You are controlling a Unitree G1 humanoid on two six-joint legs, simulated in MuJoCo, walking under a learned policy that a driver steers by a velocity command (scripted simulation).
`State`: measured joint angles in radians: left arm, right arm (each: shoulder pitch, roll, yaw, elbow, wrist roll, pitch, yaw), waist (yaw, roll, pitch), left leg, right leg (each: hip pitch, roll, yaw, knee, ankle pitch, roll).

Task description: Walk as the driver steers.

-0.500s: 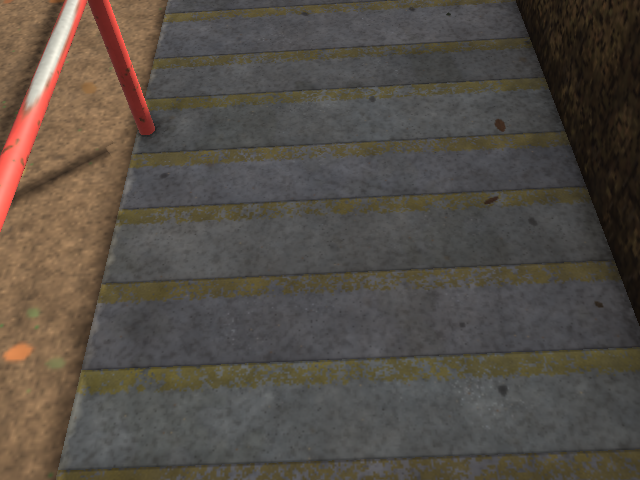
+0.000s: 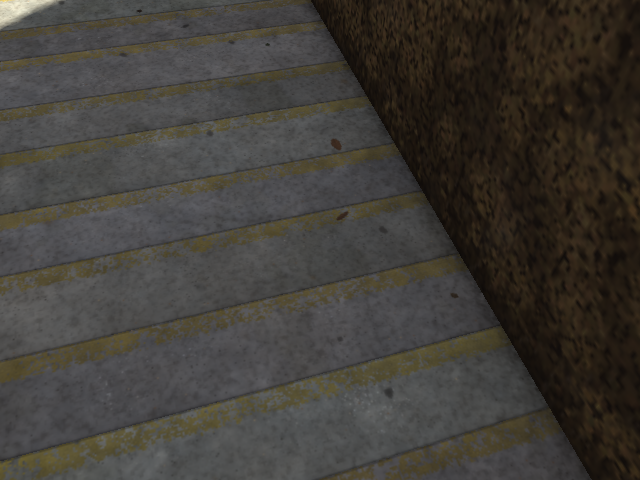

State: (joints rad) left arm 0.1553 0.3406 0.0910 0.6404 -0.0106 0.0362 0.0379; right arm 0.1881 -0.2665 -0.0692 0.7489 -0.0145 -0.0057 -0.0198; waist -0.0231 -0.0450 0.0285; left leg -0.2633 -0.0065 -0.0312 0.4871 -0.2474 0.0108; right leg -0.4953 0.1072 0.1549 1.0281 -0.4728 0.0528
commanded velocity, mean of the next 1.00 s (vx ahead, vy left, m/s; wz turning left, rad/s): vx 0.22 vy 0.00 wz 0.29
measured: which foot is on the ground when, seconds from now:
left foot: down 0.00-0.32, up 0.34-0.58, down 0.60-1.00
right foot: up 0.00-0.16, down 0.18-0.60, up 0.62-1.00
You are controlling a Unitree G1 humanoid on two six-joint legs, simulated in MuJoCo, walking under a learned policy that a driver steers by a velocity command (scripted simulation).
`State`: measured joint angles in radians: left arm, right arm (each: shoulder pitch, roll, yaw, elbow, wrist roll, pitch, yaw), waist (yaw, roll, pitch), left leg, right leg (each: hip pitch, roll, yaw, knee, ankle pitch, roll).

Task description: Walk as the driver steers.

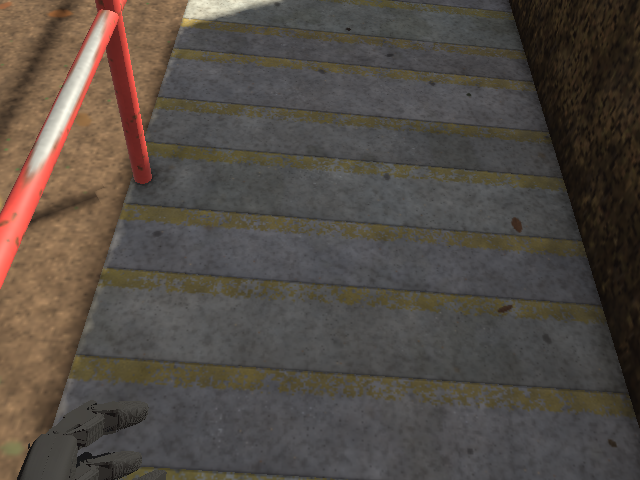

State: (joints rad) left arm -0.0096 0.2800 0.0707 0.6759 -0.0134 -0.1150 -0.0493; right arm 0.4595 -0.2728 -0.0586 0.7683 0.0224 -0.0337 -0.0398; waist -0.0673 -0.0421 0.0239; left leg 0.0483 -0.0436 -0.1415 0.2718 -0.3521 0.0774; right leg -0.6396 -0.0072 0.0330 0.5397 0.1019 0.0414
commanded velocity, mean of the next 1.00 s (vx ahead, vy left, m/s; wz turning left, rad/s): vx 0.49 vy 0.00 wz -0.34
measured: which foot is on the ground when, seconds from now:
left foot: down 0.00-0.14, up 0.16-0.56, down 0.58-1.00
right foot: up 0.00-0.10, down 0.12-0.56, up 0.58-1.00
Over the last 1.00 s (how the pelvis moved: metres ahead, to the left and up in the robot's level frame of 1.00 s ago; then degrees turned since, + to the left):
0.18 0.09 0.00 22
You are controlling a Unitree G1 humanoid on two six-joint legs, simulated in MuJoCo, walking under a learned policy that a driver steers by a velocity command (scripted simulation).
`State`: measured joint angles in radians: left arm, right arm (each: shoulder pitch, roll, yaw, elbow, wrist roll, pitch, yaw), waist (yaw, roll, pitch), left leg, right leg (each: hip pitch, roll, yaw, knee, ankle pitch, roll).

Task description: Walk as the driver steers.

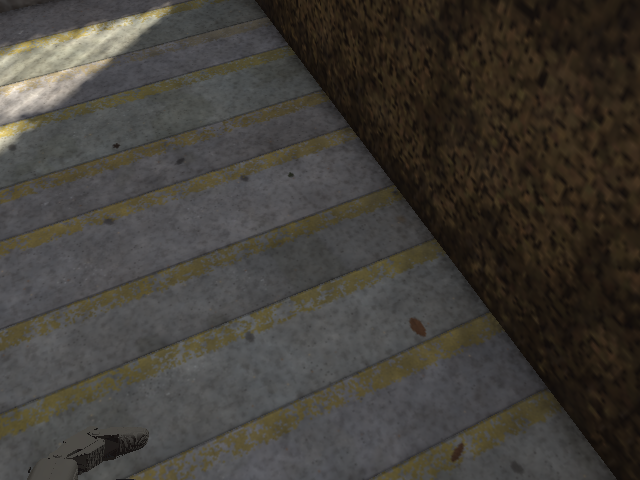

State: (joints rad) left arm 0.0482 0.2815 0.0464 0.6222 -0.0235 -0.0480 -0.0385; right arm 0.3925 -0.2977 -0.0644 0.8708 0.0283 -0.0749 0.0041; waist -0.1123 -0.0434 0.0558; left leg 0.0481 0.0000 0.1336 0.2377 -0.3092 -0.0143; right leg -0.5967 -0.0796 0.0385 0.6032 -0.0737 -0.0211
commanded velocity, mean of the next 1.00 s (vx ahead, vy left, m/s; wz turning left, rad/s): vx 0.15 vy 0.00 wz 0.45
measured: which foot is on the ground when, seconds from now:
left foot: down 0.00-0.06, up 0.08-0.50, down 0.52-0.96, up 0.98-1.00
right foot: up 0.00-0.04, down 0.06-0.52, up 0.54-0.94, down 0.96-1.00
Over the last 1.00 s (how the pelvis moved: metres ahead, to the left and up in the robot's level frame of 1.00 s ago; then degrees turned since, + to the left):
0.57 -0.08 0.00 -25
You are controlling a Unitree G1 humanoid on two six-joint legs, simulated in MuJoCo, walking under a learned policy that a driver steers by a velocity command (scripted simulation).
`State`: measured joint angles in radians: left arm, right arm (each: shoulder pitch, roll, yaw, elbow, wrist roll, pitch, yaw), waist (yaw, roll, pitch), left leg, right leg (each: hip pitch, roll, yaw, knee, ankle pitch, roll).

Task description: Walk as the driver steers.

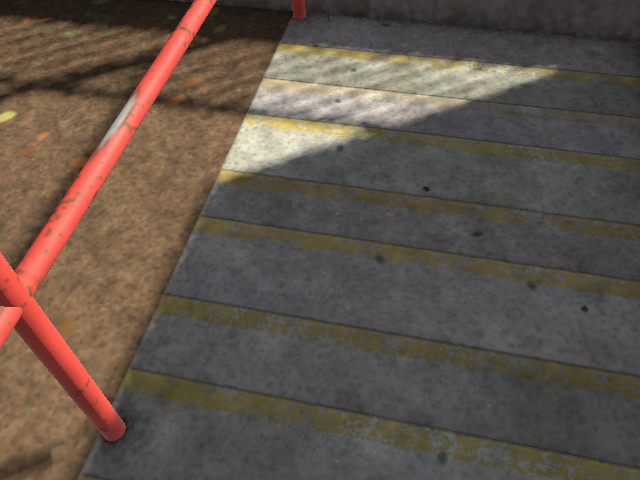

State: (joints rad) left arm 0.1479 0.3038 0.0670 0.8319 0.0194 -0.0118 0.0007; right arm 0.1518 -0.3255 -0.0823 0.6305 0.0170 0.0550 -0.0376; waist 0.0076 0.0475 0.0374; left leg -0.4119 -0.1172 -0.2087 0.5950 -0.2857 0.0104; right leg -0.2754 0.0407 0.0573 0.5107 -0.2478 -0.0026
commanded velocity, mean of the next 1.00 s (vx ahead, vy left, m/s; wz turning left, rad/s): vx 0.21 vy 0.00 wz -0.28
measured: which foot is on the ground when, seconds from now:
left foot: up 0.00-0.26, down 0.28-0.64, up 0.66-1.00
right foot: down 0.00-0.36, up 0.38-0.62, down 0.64-1.00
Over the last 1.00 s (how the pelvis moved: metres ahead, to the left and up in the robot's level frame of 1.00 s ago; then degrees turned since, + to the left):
0.24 -0.02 0.00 32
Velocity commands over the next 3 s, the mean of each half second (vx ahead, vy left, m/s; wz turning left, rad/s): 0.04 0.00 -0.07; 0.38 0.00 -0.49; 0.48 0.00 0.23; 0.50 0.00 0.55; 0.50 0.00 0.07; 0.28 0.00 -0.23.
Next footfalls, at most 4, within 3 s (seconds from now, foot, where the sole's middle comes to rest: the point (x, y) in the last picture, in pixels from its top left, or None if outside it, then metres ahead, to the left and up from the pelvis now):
0.28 left None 0.02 0.14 -0.77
0.64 right None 0.06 -0.15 -0.77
1.16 left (399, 476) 0.48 -0.09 -0.77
1.62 right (521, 383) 0.68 -0.37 -0.77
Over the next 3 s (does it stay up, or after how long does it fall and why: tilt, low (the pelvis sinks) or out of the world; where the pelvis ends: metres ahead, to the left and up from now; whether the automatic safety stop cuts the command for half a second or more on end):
stays up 1.25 -0.13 0.01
